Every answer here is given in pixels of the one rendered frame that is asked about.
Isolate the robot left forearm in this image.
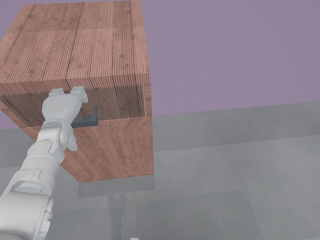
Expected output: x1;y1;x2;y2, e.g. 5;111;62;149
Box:
0;118;72;206

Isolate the robot left upper arm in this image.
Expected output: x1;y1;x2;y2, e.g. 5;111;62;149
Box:
0;191;55;240

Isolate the cabinet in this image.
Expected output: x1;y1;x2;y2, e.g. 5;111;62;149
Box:
0;0;154;183

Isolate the handle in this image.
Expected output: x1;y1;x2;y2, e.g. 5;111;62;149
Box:
71;105;99;128

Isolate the left robot hand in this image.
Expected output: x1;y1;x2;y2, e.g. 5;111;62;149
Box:
42;86;88;152

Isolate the drawer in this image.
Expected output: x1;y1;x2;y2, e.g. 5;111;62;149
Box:
0;84;145;127

